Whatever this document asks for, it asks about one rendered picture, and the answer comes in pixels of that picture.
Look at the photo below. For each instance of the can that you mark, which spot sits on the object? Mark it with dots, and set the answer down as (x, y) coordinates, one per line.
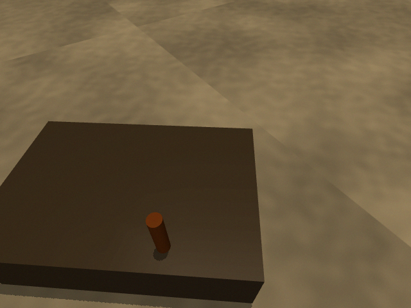
(157, 229)

